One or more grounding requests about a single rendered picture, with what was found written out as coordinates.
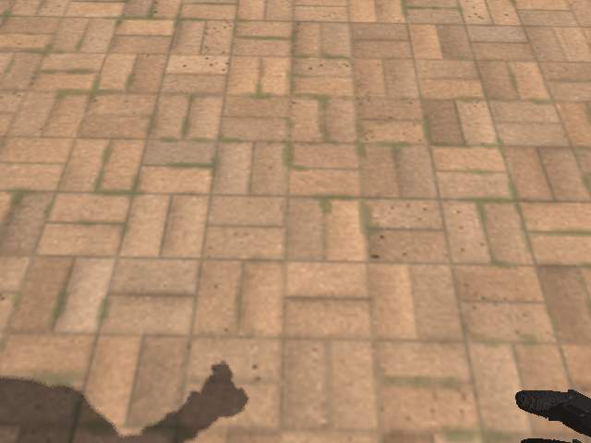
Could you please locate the robot right hand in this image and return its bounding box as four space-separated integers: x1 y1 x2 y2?
515 389 591 443

